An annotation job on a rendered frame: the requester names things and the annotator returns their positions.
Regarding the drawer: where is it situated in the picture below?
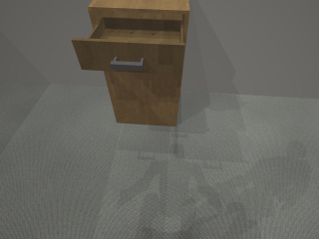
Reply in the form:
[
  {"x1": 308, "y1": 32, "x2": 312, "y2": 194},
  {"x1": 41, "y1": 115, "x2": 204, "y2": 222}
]
[{"x1": 71, "y1": 17, "x2": 185, "y2": 75}]

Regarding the cabinet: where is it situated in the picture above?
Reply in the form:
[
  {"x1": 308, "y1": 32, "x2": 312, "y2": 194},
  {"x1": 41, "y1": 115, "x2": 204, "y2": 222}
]
[{"x1": 88, "y1": 0, "x2": 190, "y2": 126}]

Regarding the handle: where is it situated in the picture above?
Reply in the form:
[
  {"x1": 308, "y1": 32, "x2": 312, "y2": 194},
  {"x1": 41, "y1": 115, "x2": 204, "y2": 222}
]
[{"x1": 110, "y1": 57, "x2": 144, "y2": 71}]

